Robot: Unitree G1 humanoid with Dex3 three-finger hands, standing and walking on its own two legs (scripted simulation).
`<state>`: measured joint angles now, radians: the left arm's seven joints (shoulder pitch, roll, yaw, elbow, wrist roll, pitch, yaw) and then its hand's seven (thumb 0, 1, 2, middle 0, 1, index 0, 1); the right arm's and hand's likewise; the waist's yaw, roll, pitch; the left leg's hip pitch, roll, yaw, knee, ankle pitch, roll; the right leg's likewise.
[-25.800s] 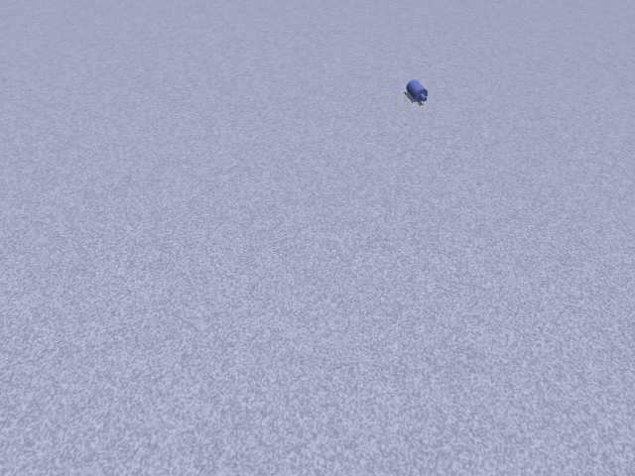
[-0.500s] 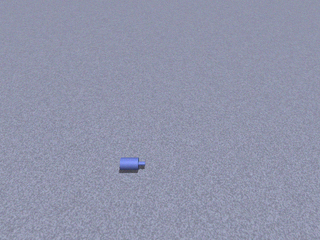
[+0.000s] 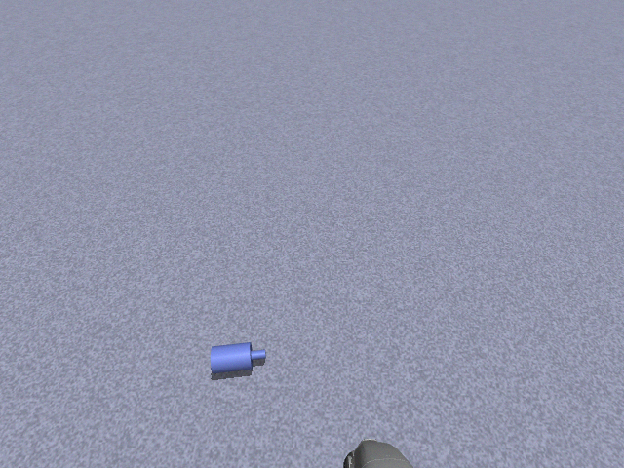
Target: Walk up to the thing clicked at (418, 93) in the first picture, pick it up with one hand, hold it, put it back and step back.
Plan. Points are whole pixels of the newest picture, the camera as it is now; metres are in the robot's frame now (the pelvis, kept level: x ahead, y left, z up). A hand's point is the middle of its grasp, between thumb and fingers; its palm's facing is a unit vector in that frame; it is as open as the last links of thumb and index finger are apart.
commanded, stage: walk up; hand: left
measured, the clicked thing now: (239, 356) +0.53 +0.19 -0.72
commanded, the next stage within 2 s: none
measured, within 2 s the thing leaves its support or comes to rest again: neither
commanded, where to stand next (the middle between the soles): +0.15 -0.04 m, yaw +2 degrees
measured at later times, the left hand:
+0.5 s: hand (133, 461) +0.17 +0.25 -0.16, palm faces +0.02 -0.95 -0.32, open 7.4 cm
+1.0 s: hand out of the picture +0.12 +0.23 -0.14, palm faces +0.02 -0.93 -0.36, open 7.4 cm
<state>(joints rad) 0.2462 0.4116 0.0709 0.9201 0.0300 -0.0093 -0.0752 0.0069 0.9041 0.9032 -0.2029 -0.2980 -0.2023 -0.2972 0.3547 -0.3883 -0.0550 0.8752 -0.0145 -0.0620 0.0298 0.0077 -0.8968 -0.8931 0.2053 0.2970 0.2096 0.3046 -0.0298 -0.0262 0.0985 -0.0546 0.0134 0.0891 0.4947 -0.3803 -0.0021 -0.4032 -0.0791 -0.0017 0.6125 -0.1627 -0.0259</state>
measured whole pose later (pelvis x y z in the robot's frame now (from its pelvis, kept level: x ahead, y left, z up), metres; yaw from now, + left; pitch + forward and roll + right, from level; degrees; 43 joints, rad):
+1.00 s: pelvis +0.04 -0.03 +0.01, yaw +2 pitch -4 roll +0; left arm 0.13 0.36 0.01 1.07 0.01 -0.01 -0.01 0.01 0.90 0.90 -0.21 -0.30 -0.21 -0.30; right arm 0.10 -0.35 0.00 1.06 0.00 0.01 0.03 0.01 -0.90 -0.89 0.20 0.30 0.21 0.30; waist 0.00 0.03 0.07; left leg -0.26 0.03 -0.01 0.47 -0.15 -0.02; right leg -0.12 -0.03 0.00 0.49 -0.30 0.03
